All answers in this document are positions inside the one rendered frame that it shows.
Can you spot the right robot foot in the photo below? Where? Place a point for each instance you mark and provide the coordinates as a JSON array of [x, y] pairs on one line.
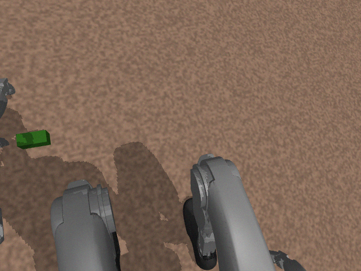
[[204, 262]]

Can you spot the small box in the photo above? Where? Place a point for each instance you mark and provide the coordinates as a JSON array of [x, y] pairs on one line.
[[33, 139]]

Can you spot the right robot hand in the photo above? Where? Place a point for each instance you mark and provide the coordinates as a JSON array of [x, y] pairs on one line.
[[282, 260]]

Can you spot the left robot hand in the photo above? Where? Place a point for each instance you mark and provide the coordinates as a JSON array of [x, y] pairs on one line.
[[5, 89]]

